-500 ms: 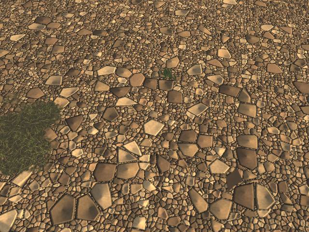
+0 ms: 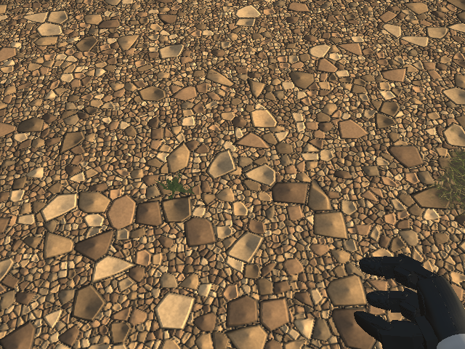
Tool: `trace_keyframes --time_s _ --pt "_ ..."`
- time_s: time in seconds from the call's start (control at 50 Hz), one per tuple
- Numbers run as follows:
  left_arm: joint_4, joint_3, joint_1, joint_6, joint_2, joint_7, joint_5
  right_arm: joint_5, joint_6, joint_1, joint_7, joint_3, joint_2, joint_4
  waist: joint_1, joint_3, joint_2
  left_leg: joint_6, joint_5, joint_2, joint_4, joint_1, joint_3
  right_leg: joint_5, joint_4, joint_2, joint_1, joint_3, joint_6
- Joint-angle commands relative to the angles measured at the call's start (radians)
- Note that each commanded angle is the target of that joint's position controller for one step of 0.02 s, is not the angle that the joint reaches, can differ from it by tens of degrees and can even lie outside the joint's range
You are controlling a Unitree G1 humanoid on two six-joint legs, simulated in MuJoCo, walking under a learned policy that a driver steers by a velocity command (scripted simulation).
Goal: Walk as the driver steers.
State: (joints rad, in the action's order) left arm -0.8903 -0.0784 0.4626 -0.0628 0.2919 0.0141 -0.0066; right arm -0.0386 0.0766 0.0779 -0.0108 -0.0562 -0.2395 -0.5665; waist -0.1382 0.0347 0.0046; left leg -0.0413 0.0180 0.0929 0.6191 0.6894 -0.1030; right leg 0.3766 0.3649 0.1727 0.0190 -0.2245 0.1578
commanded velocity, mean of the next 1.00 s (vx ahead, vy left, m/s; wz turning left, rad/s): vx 0.19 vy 0.00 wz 0.19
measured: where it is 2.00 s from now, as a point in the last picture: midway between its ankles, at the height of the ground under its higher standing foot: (232, 213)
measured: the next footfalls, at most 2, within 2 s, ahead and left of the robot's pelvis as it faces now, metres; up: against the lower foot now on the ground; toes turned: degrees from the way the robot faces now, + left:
left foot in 0.06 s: +0.29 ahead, +0.17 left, +0.00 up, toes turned -10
right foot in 0.42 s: +0.32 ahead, -0.10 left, +0.00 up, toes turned -12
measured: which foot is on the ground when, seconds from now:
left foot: up 0.00-0.04, down 0.06-0.42, up 0.44-0.74, down 0.76-1.00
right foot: down 0.00-0.06, up 0.08-0.40, down 0.42-0.78, up 0.80-1.00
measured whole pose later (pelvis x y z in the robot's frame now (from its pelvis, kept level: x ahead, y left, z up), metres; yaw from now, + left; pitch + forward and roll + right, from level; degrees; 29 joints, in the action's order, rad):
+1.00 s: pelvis +0.29 +0.08 +0.01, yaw +14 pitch +4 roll -3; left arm -0.70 -0.11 0.10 -0.03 0.31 -0.02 0.00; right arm 0.02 -0.02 -0.27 0.03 0.08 -0.30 -0.62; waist 0.02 -0.01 -0.01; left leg 0.08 -0.22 -0.05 0.48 0.33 -0.11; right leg 0.30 0.98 0.02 -0.57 -0.06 -0.04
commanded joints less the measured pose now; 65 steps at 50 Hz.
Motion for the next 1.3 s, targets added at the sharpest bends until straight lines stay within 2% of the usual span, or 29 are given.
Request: trace_keyframes --time_s 0.02,0.04,0.06,0.08,0.1,0.14,0.16,0.22,0.3,0.4,0.42,0.44,0.46,0.5,0.58,0.74,0.76,0.78,0.8,0.82,0.84,0.88,0.94,1.1,1.12,1.22,1.26,1.28,1.3 --pt "0.040 -0.055 0.020 0.000 0.193 -0.012 0.001 0.005 0.022 -0.076 0.027 0.044 -0.121 0.033 0.071 -0.082 -0.091 0.021 0.066 -0.177 -0.151 -0.448 0.104 -0.944 0.182 -0.090 -0.183 -0.144 -0.043" --pt "0.075 -0.019 -0.038 0.005 0.066 -0.026 -0.065 0.072 0.060 -0.123 0.039 0.101 -0.181 0.056 0.175 -0.165 -0.038 0.030 0.190 -0.128 -0.239 -0.685 -0.007 -0.715 0.360 -0.087 -0.292 -0.227 -0.103" --pt "0.119 -0.010 -0.128 0.006 0.078 -0.031 -0.039 0.073 0.059 -0.376 0.047 0.117 -0.226 -0.018 0.301 -0.344 -0.033 0.059 0.255 0.007 -0.132 -0.940 -0.045 -0.421 0.600 -0.057 -0.358 -0.126 -0.143" --pt "0.167 0.024 -0.106 0.012 -0.039 -0.037 0.026 0.035 0.054 -0.515 0.047 0.114 -0.248 -0.053 0.285 -0.446 0.143 0.084 0.726 0.241 0.043 -1.166 -0.235 0.353 0.890 0.014 -0.577 -0.027 -0.163" --pt "0.214 0.019 0.101 0.006 0.036 -0.028 -0.033 0.001 0.038 -0.484 0.030 0.126 -0.277 -0.049 0.164 -0.628 0.381 0.293 0.615 0.485 -0.059 -1.257 -0.635 0.327 1.156 -0.028 -0.698 -0.033 -0.193" --pt "0.230 -0.009 -0.051 0.050 0.150 -0.039 -0.049 0.013 0.003 -0.266 0.050 0.114 -0.124 0.010 0.178 -0.355 0.195 0.264 0.195 0.325 -0.172 -0.964 -0.381 0.115 1.153 -0.175 -0.791 0.097 -0.237" --pt "0.240 -0.016 -0.093 0.069 0.145 -0.045 -0.040 0.016 -0.010 -0.218 0.051 0.105 -0.100 0.005 0.152 -0.253 0.090 0.243 0.207 0.276 -0.205 -0.807 -0.276 0.080 1.164 -0.206 -0.770 0.135 -0.250" --pt "0.308 0.006 -0.144 0.088 0.045 -0.040 -0.022 0.027 0.001 -0.184 0.035 0.118 -0.125 -0.061 0.102 -0.072 0.092 0.249 0.296 0.197 -0.321 -0.472 -0.086 0.107 0.923 -0.261 -0.654 0.148 -0.228" --pt "0.301 0.040 -0.178 0.055 0.004 -0.022 0.005 0.048 0.013 -0.171 0.016 0.138 -0.184 -0.125 0.098 -0.176 0.069 0.280 0.480 0.150 -0.307 -0.424 0.039 -0.108 0.480 -0.222 -0.417 0.166 -0.185" --pt "0.311 0.015 -0.269 0.042 0.094 -0.019 0.021 0.084 0.000 -0.206 -0.005 0.135 -0.205 -0.159 0.086 -0.146 0.065 0.181 0.149 0.072 -0.196 -0.369 0.006 -0.418 0.112 -0.157 -0.158 0.200 -0.130" --pt "0.326 0.000 -0.270 0.043 0.148 -0.032 0.030 0.071 0.002 -0.237 -0.007 0.127 -0.175 -0.160 0.093 -0.154 0.026 0.122 -0.014 0.012 -0.116 -0.318 0.019 -0.626 0.094 -0.245 -0.075 0.134 -0.093" --pt "0.354 -0.013 -0.258 0.055 0.218 -0.049 0.054 0.048 0.005 -0.304 -0.013 0.109 -0.117 -0.146 0.119 -0.229 -0.147 0.046 -0.420 -0.073 0.075 -0.163 0.077 -0.964 0.144 -0.495 0.083 -0.046 0.012" --pt "0.349 -0.020 -0.228 0.071 0.206 -0.051 0.054 0.066 -0.008 -0.359 -0.006 0.112 -0.133 -0.148 0.087 -0.311 -0.283 0.007 -0.710 -0.099 0.314 -0.067 0.111 -0.941 0.094 -0.647 0.099 -0.159 0.151" --pt "0.346 -0.005 -0.276 0.077 0.143 -0.048 0.029 0.083 -0.052 -0.341 0.009 0.150 -0.214 -0.144 0.096 -0.224 -0.197 -0.014 -0.643 -0.049 0.577 0.012 0.079 -0.618 0.025 -0.565 -0.018 -0.080 0.136" --pt "0.347 0.000 -0.452 0.061 0.092 -0.055 0.031 0.063 -0.126 -0.391 0.046 0.155 -0.148 -0.138 0.186 -0.117 -0.154 -0.063 -0.451 -0.016 0.586 -0.093 0.110 -0.446 -0.052 -0.485 -0.267 0.142 0.057" --pt "0.281 -0.038 -0.437 0.054 0.116 -0.056 -0.016 0.057 -0.134 -0.368 -0.012 0.163 -0.128 -0.055 0.190 -0.167 -0.140 0.043 -0.247 -0.045 0.040 -0.382 0.216 -0.395 0.104 -0.522 -0.234 0.310 -0.036" --pt "0.262 -0.035 -0.403 0.057 0.084 -0.051 -0.021 0.050 -0.134 -0.403 -0.004 0.178 -0.150 -0.068 0.195 -0.146 -0.076 0.081 -0.169 -0.075 -0.048 -0.450 0.195 -0.271 0.209 -0.473 -0.289 0.351 -0.095" --pt "0.251 -0.030 -0.354 0.065 0.047 -0.045 0.001 0.042 -0.128 -0.426 0.014 0.206 -0.243 -0.062 0.180 -0.086 0.162 0.153 0.149 0.039 -0.179 -0.531 -0.028 -0.035 0.464 -0.364 -0.465 0.441 -0.184" --pt "0.319 -0.018 -0.409 0.068 0.023 -0.045 0.035 0.024 -0.112 -0.416 0.022 0.224 -0.367 -0.015 0.154 -0.066 0.430 0.343 0.416 0.247 -0.220 -0.622 -0.430 0.321 0.770 -0.201 -0.775 0.367 -0.265" --pt "0.340 -0.027 -0.500 0.062 0.067 -0.052 0.032 -0.002 -0.088 -0.442 0.005 0.222 -0.351 -0.004 0.239 -0.188 0.293 0.415 0.252 0.281 -0.281 -0.635 -0.478 0.314 0.905 -0.173 -0.817 0.185 -0.241" --pt "0.339 -0.033 -0.525 0.058 0.080 -0.059 0.011 0.004 -0.070 -0.415 0.002 0.216 -0.332 -0.006 0.221 -0.156 0.204 0.366 0.122 0.229 -0.291 -0.627 -0.422 0.226 0.920 -0.180 -0.831 0.145 -0.208" --pt "0.304 -0.043 -0.480 0.058 0.094 -0.077 0.019 0.057 -0.077 -0.293 0.024 0.194 -0.253 0.014 0.154 -0.121 0.109 0.271 0.062 0.155 -0.260 -0.575 -0.315 0.064 0.848 -0.209 -0.816 0.115 -0.196" --pt "0.280 -0.047 -0.423 0.029 0.088 -0.037 0.008 0.071 -0.084 -0.308 0.045 0.180 -0.217 0.028 0.145 -0.171 0.123 0.253 -0.579 0.087 -0.366 -0.542 -0.339 -0.098 0.691 -0.181 -0.728 0.136 -0.196" --pt "0.271 -0.026 -0.483 -0.051 0.058 0.008 -0.010 0.069 -0.055 -0.355 0.047 0.174 -0.225 0.019 0.185 -0.076 0.173 0.264 -0.535 0.056 -0.352 -0.473 -0.350 -0.165 0.271 -0.139 -0.570 0.155 -0.218" --pt "0.244 -0.003 -0.437 0.004 0.044 0.022 0.071 -0.003 -0.074 -0.391 0.002 0.183 -0.266 0.001 0.213 -0.085 0.203 0.245 -0.586 -0.005 -0.361 -0.447 -0.319 -0.123 0.295 -0.132 -0.518 0.233 -0.224" --pt "0.239 0.000 -0.329 0.017 0.085 0.014 0.040 0.016 -0.058 -0.336 -0.028 0.153 -0.209 0.012 0.134 -0.040 0.128 0.226 -0.622 0.033 -0.328 -0.307 -0.321 -0.125 0.149 -0.180 -0.253 0.281 -0.136" --pt "0.161 -0.015 -0.047 -0.008 0.154 0.002 0.062 0.005 -0.040 -0.262 -0.007 0.123 -0.123 0.037 0.008 -0.065 -0.128 0.171 -0.474 -0.083 0.097 -0.137 -0.125 0.158 0.011 -0.310 -0.008 0.005 -0.070" --pt "0.155 -0.048 -0.009 -0.006 0.283 0.014 0.057 0.011 -0.026 -0.236 -0.005 0.113 -0.107 0.101 0.023 -0.033 -0.336 0.115 -0.501 -0.206 0.333 0.158 0.062 0.447 -0.209 -0.495 0.102 -0.528 0.047" --pt "0.171 -0.043 -0.057 -0.001 0.236 0.026 0.042 -0.013 -0.019 -0.222 -0.002 0.118 -0.152 0.091 0.053 0.006 -0.177 0.109 -0.453 -0.146 0.453 0.267 0.016 0.515 -0.229 -0.528 0.096 -0.672 0.097"
Velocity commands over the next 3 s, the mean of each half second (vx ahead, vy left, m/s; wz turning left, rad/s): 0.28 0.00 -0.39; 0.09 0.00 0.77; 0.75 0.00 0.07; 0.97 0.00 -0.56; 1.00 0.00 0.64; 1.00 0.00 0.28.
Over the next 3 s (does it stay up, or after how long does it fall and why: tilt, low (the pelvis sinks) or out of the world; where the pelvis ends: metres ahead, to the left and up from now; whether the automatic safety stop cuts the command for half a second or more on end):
stays up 1.83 0.32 -0.02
